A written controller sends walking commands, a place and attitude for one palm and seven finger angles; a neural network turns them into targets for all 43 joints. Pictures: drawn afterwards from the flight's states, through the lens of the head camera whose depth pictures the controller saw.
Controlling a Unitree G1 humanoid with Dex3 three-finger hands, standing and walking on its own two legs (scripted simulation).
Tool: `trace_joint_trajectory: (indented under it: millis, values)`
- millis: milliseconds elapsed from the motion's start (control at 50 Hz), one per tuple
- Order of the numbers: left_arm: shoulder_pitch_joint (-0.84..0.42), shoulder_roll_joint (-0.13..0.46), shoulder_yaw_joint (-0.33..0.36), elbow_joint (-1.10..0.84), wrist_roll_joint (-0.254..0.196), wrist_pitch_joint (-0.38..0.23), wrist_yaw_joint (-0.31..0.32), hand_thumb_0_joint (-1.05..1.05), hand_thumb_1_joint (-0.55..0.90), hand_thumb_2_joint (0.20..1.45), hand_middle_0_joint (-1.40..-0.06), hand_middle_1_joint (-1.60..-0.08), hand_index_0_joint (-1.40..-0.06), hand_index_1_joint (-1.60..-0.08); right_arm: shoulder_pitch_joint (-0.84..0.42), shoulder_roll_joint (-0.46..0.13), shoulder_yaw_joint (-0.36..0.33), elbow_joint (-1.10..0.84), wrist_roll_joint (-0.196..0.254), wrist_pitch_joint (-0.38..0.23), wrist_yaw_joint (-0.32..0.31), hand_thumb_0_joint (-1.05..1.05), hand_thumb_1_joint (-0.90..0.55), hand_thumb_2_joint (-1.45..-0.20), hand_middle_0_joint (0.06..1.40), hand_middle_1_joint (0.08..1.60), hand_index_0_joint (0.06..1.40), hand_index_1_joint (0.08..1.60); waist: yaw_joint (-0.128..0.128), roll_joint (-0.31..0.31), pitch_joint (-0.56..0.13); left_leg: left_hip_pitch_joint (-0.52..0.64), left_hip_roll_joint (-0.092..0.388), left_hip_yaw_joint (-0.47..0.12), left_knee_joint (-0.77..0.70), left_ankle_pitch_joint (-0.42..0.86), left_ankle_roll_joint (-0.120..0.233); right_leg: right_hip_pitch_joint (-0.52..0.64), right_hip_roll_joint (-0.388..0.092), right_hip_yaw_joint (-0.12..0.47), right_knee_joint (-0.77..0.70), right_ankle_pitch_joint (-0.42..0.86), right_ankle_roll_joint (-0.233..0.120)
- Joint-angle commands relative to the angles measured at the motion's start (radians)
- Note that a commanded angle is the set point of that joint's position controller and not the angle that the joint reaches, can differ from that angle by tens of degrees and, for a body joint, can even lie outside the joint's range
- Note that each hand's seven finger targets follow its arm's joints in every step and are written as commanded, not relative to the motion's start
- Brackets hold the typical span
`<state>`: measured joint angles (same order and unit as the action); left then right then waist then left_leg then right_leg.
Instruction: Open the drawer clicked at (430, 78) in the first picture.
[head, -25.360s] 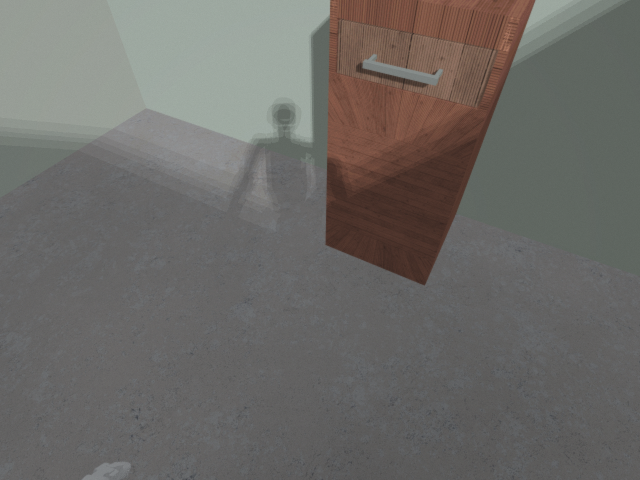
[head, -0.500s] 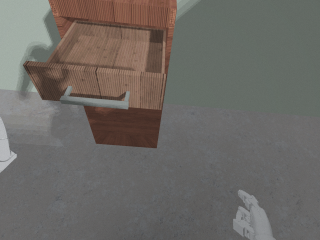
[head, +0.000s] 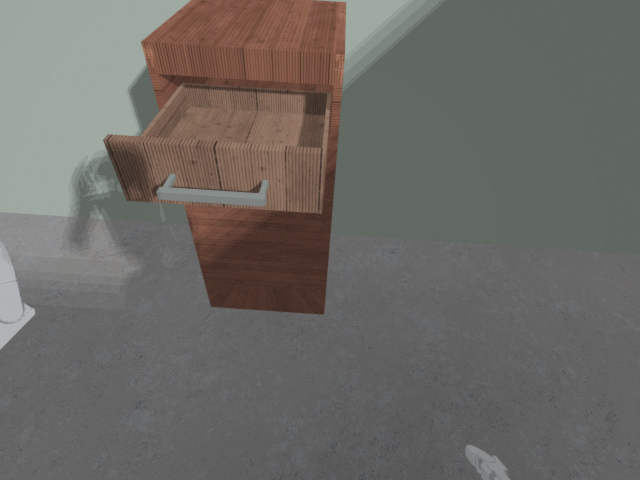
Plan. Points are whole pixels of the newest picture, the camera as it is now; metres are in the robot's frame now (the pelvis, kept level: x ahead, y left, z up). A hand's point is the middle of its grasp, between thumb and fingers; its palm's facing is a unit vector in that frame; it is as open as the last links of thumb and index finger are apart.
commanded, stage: stop stepping back and stand still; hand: left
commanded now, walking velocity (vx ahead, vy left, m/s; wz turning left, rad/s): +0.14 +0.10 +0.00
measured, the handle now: (215, 189) +0.58 +0.21 +0.05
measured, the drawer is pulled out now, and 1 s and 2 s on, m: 0.29 0.29 0.29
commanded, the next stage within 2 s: let the arm hang, fingers relaxed in 0.20 s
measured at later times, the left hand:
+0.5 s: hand (161, 478) +0.16 +0.21 -0.10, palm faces +0.08 -0.94 -0.32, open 7.4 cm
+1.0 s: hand out of the picture -0.04 +0.18 -0.16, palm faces +0.10 -0.97 -0.20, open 7.3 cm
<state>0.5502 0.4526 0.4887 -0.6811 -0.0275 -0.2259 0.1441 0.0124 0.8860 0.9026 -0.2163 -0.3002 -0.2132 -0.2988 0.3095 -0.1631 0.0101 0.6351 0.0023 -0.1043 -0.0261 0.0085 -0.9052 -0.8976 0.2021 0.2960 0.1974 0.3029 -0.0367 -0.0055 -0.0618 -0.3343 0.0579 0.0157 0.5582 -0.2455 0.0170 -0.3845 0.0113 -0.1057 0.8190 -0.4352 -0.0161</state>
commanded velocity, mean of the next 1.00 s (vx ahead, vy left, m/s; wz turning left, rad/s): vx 0.01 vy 0.02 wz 0.00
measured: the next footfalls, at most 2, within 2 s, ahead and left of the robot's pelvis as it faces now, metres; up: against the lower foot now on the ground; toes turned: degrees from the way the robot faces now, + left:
right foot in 0.04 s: +0.06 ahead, -0.11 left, +0.00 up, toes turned +4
left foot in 0.32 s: +0.06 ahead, +0.11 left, +0.00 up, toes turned +5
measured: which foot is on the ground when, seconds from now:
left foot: down 0.00-0.02, up 0.04-0.30, down 0.32-1.00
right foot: up 0.00-0.02, down 0.04-1.00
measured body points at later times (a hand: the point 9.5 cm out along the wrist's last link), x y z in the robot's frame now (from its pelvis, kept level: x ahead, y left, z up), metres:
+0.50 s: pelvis -0.01 +0.00 -0.02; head -0.01 -0.02 +0.43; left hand +0.16 +0.26 -0.08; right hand +0.14 -0.24 -0.14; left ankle +0.04 +0.14 -0.73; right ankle +0.02 -0.11 -0.74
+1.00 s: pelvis +0.01 +0.01 +0.01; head +0.04 +0.00 +0.46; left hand -0.04 +0.23 -0.15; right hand +0.02 -0.20 -0.15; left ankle +0.02 +0.11 -0.73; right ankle +0.02 -0.11 -0.73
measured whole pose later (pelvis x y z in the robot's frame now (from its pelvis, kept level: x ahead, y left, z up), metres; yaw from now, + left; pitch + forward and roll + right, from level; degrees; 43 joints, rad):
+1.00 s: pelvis +0.01 +0.01 +0.01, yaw +4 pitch -1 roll +0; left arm 0.32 0.15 0.00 1.14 0.01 0.02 0.02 0.00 0.92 0.90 -0.20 -0.30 -0.20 -0.30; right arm 0.30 -0.13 0.01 1.10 -0.01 0.01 -0.04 0.00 -0.91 -0.90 0.20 0.30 0.20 0.30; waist 0.01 0.02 0.07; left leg -0.19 -0.02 0.02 0.40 -0.20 0.03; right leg -0.17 0.01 0.01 0.40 -0.21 -0.01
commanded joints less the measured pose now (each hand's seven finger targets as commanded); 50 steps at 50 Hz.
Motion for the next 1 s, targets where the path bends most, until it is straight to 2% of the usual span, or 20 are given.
trace_joint_trajectory:
  millis: [0,20,60,140,240,260,280,340,380,440,480,500,540,580,620,640,660,680,820,980]
  values:
    - [-0.094,0.191,0.136,-0.106,0.002,-0.041,0.016,0.000,0.900,0.900,-0.200,-0.300,-0.200,-0.300,-0.175,-0.145,-0.067,-0.154,0.010,-0.028,-0.018,0.000,-0.900,-0.900,0.200,0.300,0.200,0.300,0.050,-0.197,0.019,-0.413,-0.056,0.046,0.396,-0.280,0.024,0.375,-0.225,0.435,-0.591,-0.120,-0.129]
    - [-0.128,0.211,0.158,-0.080,-0.019,-0.051,0.016,0.000,0.900,0.900,-0.200,-0.300,-0.200,-0.300,-0.177,-0.169,-0.068,-0.159,0.006,-0.033,-0.017,0.000,-0.900,-0.900,0.200,0.300,0.200,0.300,0.029,-0.218,0.044,-0.466,-0.072,-0.008,0.608,-0.224,0.005,0.329,-0.395,0.677,-0.656,0.126,-0.172]
    - [-0.181,0.160,0.119,-0.079,-0.016,-0.073,0.011,0.000,0.900,0.900,-0.200,-0.300,-0.200,-0.300,-0.143,-0.170,-0.094,-0.126,0.011,-0.047,-0.011,0.000,-0.900,-0.900,0.200,0.300,0.200,0.300,0.002,-0.118,0.008,-0.368,-0.017,-0.088,0.652,-0.127,-0.009,0.210,-0.370,0.584,-0.635,-0.061,-0.185]
    - [-0.157,0.136,0.083,-0.087,-0.016,-0.090,0.001,0.000,0.900,0.900,-0.200,-0.300,-0.200,-0.300,-0.191,-0.150,-0.070,-0.139,0.008,-0.031,-0.026,0.000,-0.900,-0.900,0.200,0.300,0.200,0.300,0.007,-0.087,0.082,-0.192,0.007,-0.014,0.362,-0.043,-0.004,0.085,-0.284,0.292,-0.610,0.061,-0.138]
    - [-0.109,0.138,0.072,-0.179,-0.012,-0.085,0.037,0.000,0.900,0.900,-0.200,-0.300,-0.200,-0.300,-0.179,-0.147,-0.066,-0.161,-0.002,-0.057,-0.041,0.000,-0.900,-0.900,0.200,0.300,0.200,0.300,0.025,-0.038,0.042,0.161,-0.035,0.051,-0.112,-0.050,0.027,0.052,-0.191,0.203,-0.505,-0.049,-0.075]
    - [-0.115,0.137,0.073,-0.199,-0.017,-0.086,0.039,0.000,0.900,0.900,-0.200,-0.300,-0.200,-0.300,-0.176,-0.168,-0.074,-0.170,-0.003,-0.057,-0.042,0.000,-0.900,-0.900,0.200,0.300,0.200,0.300,0.024,0.042,0.047,0.159,0.025,-0.049,-0.176,-0.103,0.051,0.049,-0.141,0.185,-0.427,-0.038,-0.043]
    - [-0.036,-0.187,-0.390,0.705,0.098,0.132,-0.105,0.000,0.900,0.900,-0.200,-0.300,-0.200,-0.300,-0.092,-0.309,-0.105,0.070,-0.015,-0.081,0.052,0.000,-0.900,-0.900,0.200,0.300,0.200,0.300,-0.049,0.208,0.120,0.058,0.139,-0.222,-0.055,0.166,0.089,-0.151,-0.122,0.009,-0.043,0.119,0.026]
    - [-0.156,-0.191,-0.396,0.718,0.079,0.236,-0.131,0.000,0.900,0.900,-0.200,-0.300,-0.200,-0.300,-0.032,-0.255,-0.089,0.013,-0.045,0.014,0.026,0.000,-0.900,-0.900,0.200,0.300,0.200,0.300,-0.021,0.064,-0.077,0.100,0.258,-0.476,-0.140,0.377,0.232,-0.231,-0.024,0.143,0.317,-0.227,0.047]
    - [-0.227,-0.162,-0.411,0.843,0.067,0.237,-0.141,0.000,0.900,0.900,-0.200,-0.300,-0.200,-0.300,-0.087,-0.262,-0.078,0.007,-0.062,0.031,0.017,0.000,-0.900,-0.900,0.200,0.300,0.200,0.300,0.009,-0.015,-0.049,0.074,0.233,-0.363,-0.105,0.439,0.231,-0.183,-0.049,0.160,0.260,-0.219,0.050]
    - [-0.172,-0.137,-0.416,1.109,0.057,0.245,-0.149,0.000,0.900,0.900,-0.200,-0.300,-0.200,-0.300,-0.178,-0.224,-0.050,0.035,-0.046,0.077,0.014,0.000,-0.900,-0.900,0.200,0.300,0.200,0.300,0.094,0.033,-0.030,-0.137,0.077,-0.132,-0.025,0.179,0.086,0.194,-0.018,0.109,-0.165,0.061,0.040]
    - [-0.167,0.014,-0.400,1.245,0.060,0.233,-0.144,0.000,0.900,0.900,-0.200,-0.300,-0.200,-0.300,-0.170,-0.146,-0.044,0.038,-0.021,0.104,0.018,0.000,-0.900,-0.900,0.200,0.300,0.200,0.300,0.076,-0.197,0.069,-0.235,-0.098,-0.008,0.229,-0.262,-0.024,0.129,-0.319,0.584,-0.571,0.004,-0.076]
    - [-0.228,0.031,-0.410,1.284,0.062,0.235,-0.147,0.000,0.900,0.900,-0.200,-0.300,-0.200,-0.300,-0.159,-0.165,-0.050,0.061,-0.023,0.112,0.026,0.000,-0.900,-0.900,0.200,0.300,0.200,0.300,0.056,-0.047,0.069,-0.154,-0.078,-0.028,0.297,-0.281,-0.022,0.043,-0.339,0.595,-0.597,-0.125,-0.147]
    - [-0.301,-0.042,-0.416,1.380,0.053,0.228,-0.133,0.000,0.900,0.900,-0.200,-0.300,-0.200,-0.300,-0.123,-0.164,-0.057,0.124,-0.028,0.122,0.021,0.000,-0.900,-0.900,0.200,0.300,0.200,0.300,0.030,-0.186,0.128,-0.158,-0.057,-0.056,0.380,-0.190,-0.011,0.051,-0.256,0.533,-0.588,0.041,-0.153]
    - [-0.309,-0.137,-0.397,1.438,0.063,0.225,-0.120,0.000,0.900,0.900,-0.200,-0.300,-0.200,-0.300,-0.065,-0.124,-0.060,0.174,-0.030,0.117,0.013,0.000,-0.900,-0.900,0.200,0.300,0.200,0.300,0.003,-0.090,0.087,-0.027,-0.028,-0.055,0.237,-0.171,0.001,0.053,-0.232,0.408,-0.510,0.243,-0.162]
    - [-0.289,-0.150,-0.411,1.501,0.048,0.227,-0.117,0.000,0.900,0.900,-0.200,-0.300,-0.200,-0.300,0.022,-0.085,-0.044,0.247,-0.022,0.110,0.010,0.000,-0.900,-0.900,0.200,0.300,0.200,0.300,-0.011,0.049,0.036,0.191,-0.015,-0.073,-0.071,0.073,0.013,0.028,-0.149,0.280,-0.384,0.289,-0.095]
    - [-0.243,-0.185,-0.423,1.532,0.038,0.228,-0.121,0.000,0.900,0.900,-0.200,-0.300,-0.200,-0.300,0.030,-0.103,-0.039,0.269,-0.026,0.100,0.001,0.000,-0.900,-0.900,0.200,0.300,0.200,0.300,0.017,0.150,0.037,0.195,0.063,-0.177,-0.133,0.175,0.051,0.031,-0.070,0.213,-0.343,0.254,-0.047]
    - [-0.218,-0.203,-0.434,1.560,0.036,0.231,-0.121,0.000,0.900,0.900,-0.200,-0.300,-0.200,-0.300,0.018,-0.129,-0.038,0.277,-0.031,0.100,-0.006,0.000,-0.900,-0.900,0.200,0.300,0.200,0.300,0.037,0.121,0.038,0.146,0.125,-0.222,-0.169,0.170,0.087,0.083,-0.046,0.169,-0.360,0.196,-0.026]
    - [-0.233,-0.198,-0.438,1.595,0.038,0.238,-0.118,0.000,0.900,0.900,-0.200,-0.300,-0.200,-0.300,0.006,-0.123,-0.038,0.298,-0.026,0.101,-0.009,0.000,-0.900,-0.900,0.200,0.300,0.200,0.300,0.033,0.149,0.045,0.107,0.114,-0.229,-0.227,0.098,0.085,0.136,-0.033,0.145,-0.368,0.159,-0.015]
    - [-0.184,-0.182,-0.464,1.748,0.036,0.224,-0.117,0.000,0.900,0.900,-0.200,-0.300,-0.200,-0.300,0.045,-0.089,-0.028,0.393,-0.009,0.097,-0.015,0.000,-0.900,-0.900,0.200,0.300,0.200,0.300,0.038,0.017,0.061,0.162,0.039,-0.113,-0.229,0.106,0.036,0.209,-0.078,0.180,-0.476,0.295,-0.029]
    - [-0.179,-0.210,-0.469,1.804,0.037,0.224,-0.107,0.000,0.900,0.900,-0.200,-0.300,-0.200,-0.300,0.067,-0.058,-0.020,0.450,-0.011,0.098,-0.018,0.000,-0.900,-0.900,0.200,0.300,0.200,0.300,0.033,0.003,0.129,0.164,0.034,-0.096,-0.238,0.122,0.029,0.186,-0.086,0.178,-0.489,0.283,-0.024]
